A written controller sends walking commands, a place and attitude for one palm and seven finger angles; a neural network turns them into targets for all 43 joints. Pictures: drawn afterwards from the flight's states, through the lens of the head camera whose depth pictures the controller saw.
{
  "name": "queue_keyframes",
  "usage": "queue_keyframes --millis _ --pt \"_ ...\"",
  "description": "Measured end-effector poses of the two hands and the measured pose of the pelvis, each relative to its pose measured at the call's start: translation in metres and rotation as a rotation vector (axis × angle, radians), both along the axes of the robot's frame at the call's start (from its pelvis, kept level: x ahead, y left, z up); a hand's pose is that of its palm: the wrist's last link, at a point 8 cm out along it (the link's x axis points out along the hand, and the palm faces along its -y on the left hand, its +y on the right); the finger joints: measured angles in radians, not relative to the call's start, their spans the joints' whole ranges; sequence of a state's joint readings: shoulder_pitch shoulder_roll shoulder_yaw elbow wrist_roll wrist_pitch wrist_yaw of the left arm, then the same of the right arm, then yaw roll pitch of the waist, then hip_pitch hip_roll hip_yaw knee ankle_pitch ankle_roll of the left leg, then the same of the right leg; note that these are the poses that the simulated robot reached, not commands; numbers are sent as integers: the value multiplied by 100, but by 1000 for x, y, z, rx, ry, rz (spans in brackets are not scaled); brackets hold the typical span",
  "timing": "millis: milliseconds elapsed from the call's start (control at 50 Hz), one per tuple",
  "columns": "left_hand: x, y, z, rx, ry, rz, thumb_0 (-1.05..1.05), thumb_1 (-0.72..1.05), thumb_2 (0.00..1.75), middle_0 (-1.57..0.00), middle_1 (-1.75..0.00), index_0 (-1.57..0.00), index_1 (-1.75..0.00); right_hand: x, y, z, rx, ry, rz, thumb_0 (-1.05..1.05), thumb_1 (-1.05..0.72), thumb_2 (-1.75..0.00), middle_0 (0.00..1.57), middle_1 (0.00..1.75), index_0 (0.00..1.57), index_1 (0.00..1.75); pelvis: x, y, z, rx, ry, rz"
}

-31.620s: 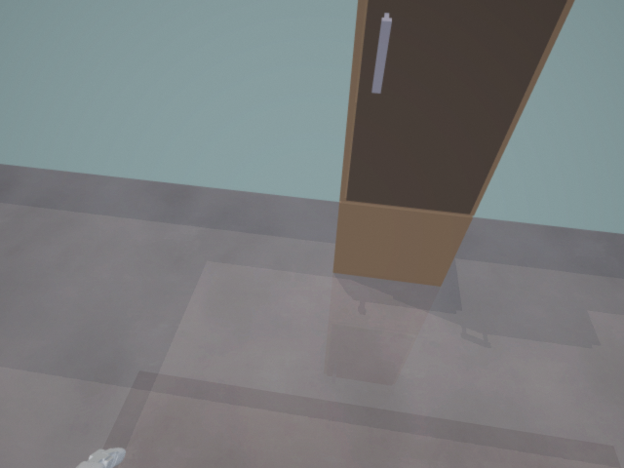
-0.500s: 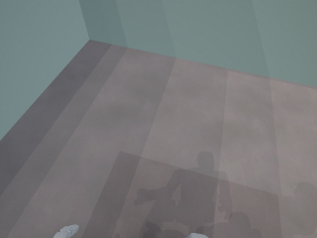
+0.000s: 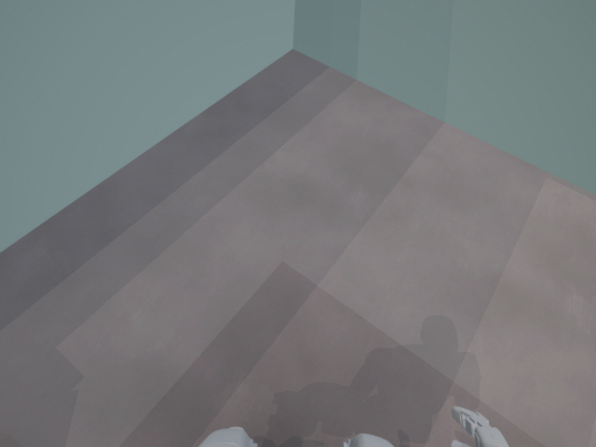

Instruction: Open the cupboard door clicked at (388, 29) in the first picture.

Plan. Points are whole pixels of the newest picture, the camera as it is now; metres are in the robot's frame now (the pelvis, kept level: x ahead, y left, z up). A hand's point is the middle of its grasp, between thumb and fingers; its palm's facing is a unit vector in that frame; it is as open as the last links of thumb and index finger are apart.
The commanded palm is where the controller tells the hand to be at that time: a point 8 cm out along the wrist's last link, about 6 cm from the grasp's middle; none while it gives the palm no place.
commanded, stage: turn to face it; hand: left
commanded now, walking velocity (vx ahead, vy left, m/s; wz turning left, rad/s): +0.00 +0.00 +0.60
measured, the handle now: out of the picture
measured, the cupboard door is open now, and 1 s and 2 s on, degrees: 41 41 41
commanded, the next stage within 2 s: none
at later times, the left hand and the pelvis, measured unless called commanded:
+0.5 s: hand out of the picture +0.05 +0.15 -0.14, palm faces +0.30 -0.92 -0.25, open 7.3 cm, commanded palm none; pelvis +0.04 -0.06 +0.02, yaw +19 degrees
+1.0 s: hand out of the picture +0.04 +0.17 -0.14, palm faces +0.58 -0.75 -0.31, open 7.3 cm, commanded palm none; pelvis +0.08 -0.07 +0.00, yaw +36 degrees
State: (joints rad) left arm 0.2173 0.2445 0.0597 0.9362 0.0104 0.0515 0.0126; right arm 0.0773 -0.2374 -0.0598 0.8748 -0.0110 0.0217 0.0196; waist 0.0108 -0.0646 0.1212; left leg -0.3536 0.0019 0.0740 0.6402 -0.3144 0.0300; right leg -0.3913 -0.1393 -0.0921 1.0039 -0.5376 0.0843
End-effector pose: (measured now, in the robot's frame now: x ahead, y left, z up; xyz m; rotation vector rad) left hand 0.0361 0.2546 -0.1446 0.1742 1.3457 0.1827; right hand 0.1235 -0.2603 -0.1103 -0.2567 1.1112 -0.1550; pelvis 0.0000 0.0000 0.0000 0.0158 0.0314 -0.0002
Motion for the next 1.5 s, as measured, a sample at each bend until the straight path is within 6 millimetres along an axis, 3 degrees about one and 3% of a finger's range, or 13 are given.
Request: queue_keyframes --millis 140,280,380,460,560,680,880,1000,1080,1180,1280,1360,1500 --pt "21 2 22 34 -93 68 0 91 90 -20 -30 -20 -30 -2 4 1 17 67 57 1 -90 -90 21 30 20 29 6 -14 12 -22 0 84" --pt "39 -20 37 104 -203 101 0 91 90 -20 -30 -20 -30 2 -24 -25 63 133 84 1 -90 -90 21 30 21 30 17 -47 3 1 7 171" --pt "22 -43 45 101 -176 164 0 91 90 -20 -30 -20 -30 23 -38 -22 58 167 129 1 -91 -90 21 30 20 29 25 -56 12 12 -2 250" --pt "6 -57 42 64 -139 221 0 91 90 -20 -30 -21 -30 47 -33 -11 48 165 183 1 -91 -90 20 30 20 29 33 -58 19 28 5 300" --pt "-27 -63 25 15 -96 318 0 91 90 -20 -30 -21 -30 89 -6 -5 26 125 299 1 -91 -90 20 30 20 29 39 -51 14 23 1 369" --pt "-64 -46 0 3 -26 433 0 91 90 -20 -30 -21 -30 127 33 -2 1 17 417 1 -91 -90 20 30 20 29 40 -39 -1 2 -16 439" --pt "-45 -33 32 86 -133 529 0 91 90 -20 -30 -20 -30 137 39 -1 5 94 513 1 -90 -90 21 30 20 29 57 -52 14 -26 -13 563" --pt "-33 -52 39 155 -177 564 0 91 90 -20 -30 -20 -30 162 23 -23 34 134 537 1 -90 -90 21 30 21 30 80 -72 4 -5 -3 636" --pt "-39 -76 45 138 -154 623 0 91 90 -20 -30 -20 -30 183 24 -20 21 158 583 1 -91 -90 21 30 20 29 88 -73 12 5 -7 702" --pt "-53 -103 39 77 -117 699 0 91 90 -20 -30 -21 -30 206 46 -8 9 154 659 1 -91 -90 20 30 20 29 96 -71 19 24 3 766" --pt "-84 -119 18 18 -81 800 0 91 90 -20 -30 -21 -30 228 93 -3 -2 100 778 1 -91 -90 20 30 20 29 94 -60 11 18 -3 833" --pt "-113 -118 0 -1 -32 876 0 91 90 -20 -30 -21 -30 238 128 -3 0 21 856 1 -91 -90 20 30 20 29 90 -52 -1 7 -13 882" --pt "-116 -99 20 68 -73 948 0 91 90 -20 -30 -20 -30 235 141 4 -11 46 925 1 -90 -90 21 30 20 29 97 -53 11 -12 -19 955"
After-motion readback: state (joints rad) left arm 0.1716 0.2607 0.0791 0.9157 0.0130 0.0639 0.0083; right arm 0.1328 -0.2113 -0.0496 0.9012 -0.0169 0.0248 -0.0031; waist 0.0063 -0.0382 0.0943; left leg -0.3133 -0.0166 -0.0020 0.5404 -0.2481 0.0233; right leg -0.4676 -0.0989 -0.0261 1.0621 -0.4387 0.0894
